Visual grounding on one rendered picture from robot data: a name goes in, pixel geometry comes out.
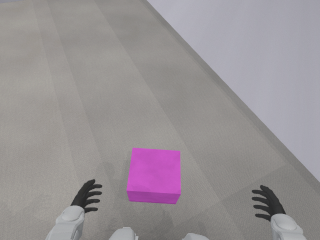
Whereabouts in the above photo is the right robot forearm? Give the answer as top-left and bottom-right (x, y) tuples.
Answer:
(270, 213), (307, 240)

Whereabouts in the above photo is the left robot thigh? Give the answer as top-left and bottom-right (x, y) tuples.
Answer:
(109, 228), (139, 240)

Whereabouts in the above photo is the left robot forearm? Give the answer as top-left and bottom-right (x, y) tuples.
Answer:
(45, 205), (85, 240)

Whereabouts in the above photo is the robot right hand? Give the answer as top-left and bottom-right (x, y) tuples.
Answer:
(252, 185), (286, 222)

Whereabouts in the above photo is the robot left hand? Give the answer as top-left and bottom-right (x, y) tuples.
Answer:
(70, 179), (102, 214)

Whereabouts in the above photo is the carton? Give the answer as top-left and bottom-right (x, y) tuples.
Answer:
(126, 147), (181, 204)

